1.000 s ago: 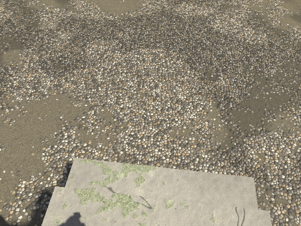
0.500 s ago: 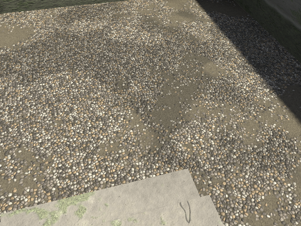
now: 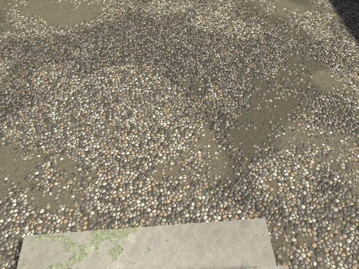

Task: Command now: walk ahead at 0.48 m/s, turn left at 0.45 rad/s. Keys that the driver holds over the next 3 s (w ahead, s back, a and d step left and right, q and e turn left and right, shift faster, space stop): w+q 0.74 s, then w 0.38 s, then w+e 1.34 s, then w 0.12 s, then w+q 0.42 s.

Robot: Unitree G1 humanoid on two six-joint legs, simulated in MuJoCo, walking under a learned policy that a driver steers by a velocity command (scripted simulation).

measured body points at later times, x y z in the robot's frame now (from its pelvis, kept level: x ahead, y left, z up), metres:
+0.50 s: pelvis +0.28 -0.04 -0.20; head +0.26 -0.04 +0.25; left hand +0.39 +0.25 -0.27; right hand +0.36 -0.28 -0.33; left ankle +0.09 +0.05 -0.81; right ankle +0.43 -0.11 -0.94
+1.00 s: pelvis +0.47 +0.03 -0.27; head +0.47 +0.01 +0.18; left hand +0.27 +0.16 -0.41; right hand +0.72 -0.09 -0.39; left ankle +0.51 +0.30 -0.90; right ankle +0.41 -0.13 -0.99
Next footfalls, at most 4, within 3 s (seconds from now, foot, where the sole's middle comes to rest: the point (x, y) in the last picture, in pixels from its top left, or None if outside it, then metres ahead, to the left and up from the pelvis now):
0.06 left None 0.13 0.05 -0.85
0.50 right None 0.45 -0.11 -1.02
1.24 left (120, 254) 0.67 0.39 -1.19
1.90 right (155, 195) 1.09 0.28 -1.36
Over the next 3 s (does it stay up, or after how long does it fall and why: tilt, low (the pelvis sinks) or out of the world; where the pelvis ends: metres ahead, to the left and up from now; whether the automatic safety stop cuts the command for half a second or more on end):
stays up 1.48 0.32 -0.58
